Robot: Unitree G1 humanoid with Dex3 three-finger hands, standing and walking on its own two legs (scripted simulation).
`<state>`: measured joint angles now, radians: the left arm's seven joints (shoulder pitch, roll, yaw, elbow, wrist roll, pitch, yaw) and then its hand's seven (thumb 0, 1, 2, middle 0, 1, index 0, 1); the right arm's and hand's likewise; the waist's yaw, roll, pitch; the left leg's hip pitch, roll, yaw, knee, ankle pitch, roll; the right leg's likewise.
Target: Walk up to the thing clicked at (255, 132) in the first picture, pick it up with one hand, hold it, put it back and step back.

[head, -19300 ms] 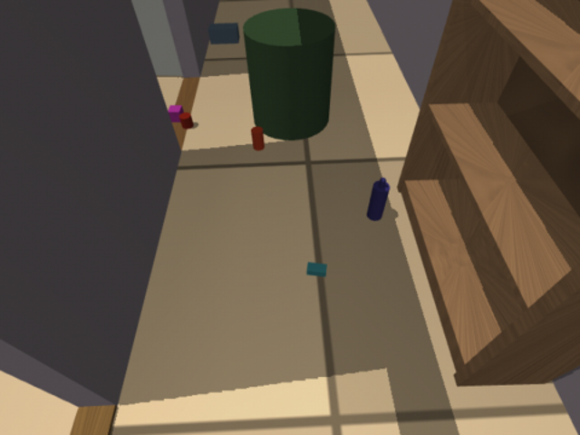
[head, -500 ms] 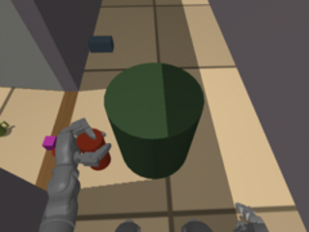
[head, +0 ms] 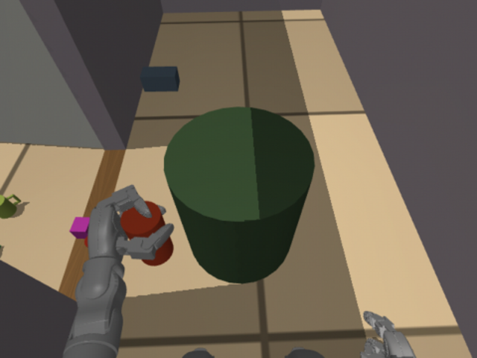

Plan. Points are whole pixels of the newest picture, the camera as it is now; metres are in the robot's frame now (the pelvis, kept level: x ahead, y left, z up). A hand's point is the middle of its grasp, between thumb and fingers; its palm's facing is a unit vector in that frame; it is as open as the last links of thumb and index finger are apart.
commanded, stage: hold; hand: left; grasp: from the side
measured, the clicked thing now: (149, 235) +0.32 +0.18 +0.00
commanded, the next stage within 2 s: crouch in 1.96 s
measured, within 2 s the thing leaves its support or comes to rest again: neither
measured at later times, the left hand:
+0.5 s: hand (145, 222) +0.32 +0.17 +0.05, palm faces +0.09 -1.00 -0.01, open 6.4 cm
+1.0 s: hand (144, 224) +0.32 +0.17 +0.05, palm faces +0.09 -1.00 -0.01, open 6.4 cm
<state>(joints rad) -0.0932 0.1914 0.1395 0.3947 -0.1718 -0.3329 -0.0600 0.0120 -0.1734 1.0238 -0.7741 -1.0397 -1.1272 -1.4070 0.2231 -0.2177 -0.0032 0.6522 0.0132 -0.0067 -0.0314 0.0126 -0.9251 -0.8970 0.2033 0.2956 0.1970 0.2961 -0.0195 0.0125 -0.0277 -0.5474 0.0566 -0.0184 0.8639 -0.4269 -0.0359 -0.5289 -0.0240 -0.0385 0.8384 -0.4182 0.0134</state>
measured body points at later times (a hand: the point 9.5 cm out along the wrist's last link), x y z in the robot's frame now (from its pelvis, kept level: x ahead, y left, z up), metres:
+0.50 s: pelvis +0.00 +0.00 +0.01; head +0.04 +0.00 +0.45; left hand +0.31 +0.22 +0.06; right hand +0.13 -0.25 -0.10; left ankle +0.01 +0.14 -0.70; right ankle +0.00 -0.13 -0.70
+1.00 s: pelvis +0.00 +0.00 +0.01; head +0.04 +0.01 +0.46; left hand +0.31 +0.23 +0.05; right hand +0.13 -0.24 -0.10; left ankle +0.01 +0.14 -0.70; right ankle +0.00 -0.13 -0.70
